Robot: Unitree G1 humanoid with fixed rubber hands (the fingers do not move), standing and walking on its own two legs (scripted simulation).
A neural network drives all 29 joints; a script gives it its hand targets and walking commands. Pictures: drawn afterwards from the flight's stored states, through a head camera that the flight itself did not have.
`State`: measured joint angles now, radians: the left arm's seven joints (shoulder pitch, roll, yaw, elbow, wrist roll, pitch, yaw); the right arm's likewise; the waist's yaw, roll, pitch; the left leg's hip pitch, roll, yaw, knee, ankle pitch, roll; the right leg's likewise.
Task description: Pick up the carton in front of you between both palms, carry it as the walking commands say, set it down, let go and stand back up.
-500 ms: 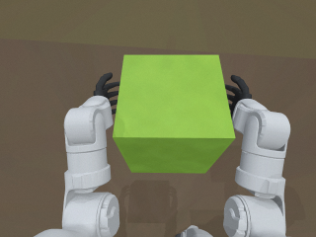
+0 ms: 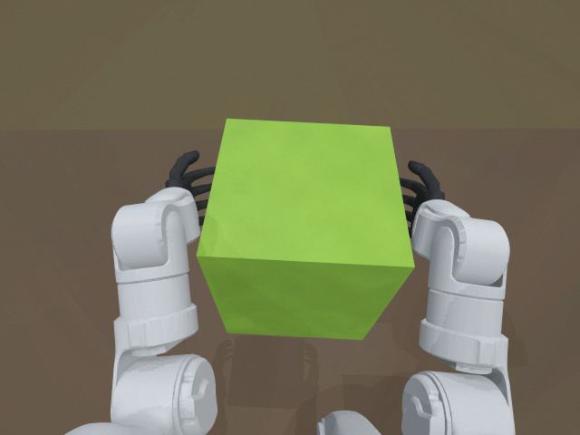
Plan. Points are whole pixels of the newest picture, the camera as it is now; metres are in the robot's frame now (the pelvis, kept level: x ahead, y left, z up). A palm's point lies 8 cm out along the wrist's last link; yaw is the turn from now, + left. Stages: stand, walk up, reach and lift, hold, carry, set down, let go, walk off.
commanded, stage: carry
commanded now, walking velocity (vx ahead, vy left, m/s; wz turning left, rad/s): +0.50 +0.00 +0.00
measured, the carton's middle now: (300, 239) +0.36 -0.03 +0.06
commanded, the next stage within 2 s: none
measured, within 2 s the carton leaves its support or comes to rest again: neither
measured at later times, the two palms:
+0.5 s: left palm (179, 43) +0.65 +0.14 +0.21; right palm (361, 32) +0.68 -0.16 +0.20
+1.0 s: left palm out of the picture +0.99 +0.11 +0.25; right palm out of the picture +0.98 -0.19 +0.25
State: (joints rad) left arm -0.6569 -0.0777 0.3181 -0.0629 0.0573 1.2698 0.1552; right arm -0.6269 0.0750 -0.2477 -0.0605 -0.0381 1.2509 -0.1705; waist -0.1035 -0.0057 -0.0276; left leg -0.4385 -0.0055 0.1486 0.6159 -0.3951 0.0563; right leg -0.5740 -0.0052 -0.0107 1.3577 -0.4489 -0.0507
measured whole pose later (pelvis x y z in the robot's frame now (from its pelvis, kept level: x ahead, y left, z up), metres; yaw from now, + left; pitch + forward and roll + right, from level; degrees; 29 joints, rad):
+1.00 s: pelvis +0.64 -0.03 +0.09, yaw +0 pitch +5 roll -1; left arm -0.62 -0.08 0.28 -0.18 0.07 1.25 0.15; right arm -0.66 0.05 -0.24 -0.10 0.00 1.23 -0.17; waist -0.06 0.02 -0.06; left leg -0.15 0.04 0.13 0.44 -0.51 -0.01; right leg -0.69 -0.05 -0.12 0.77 -0.35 -0.06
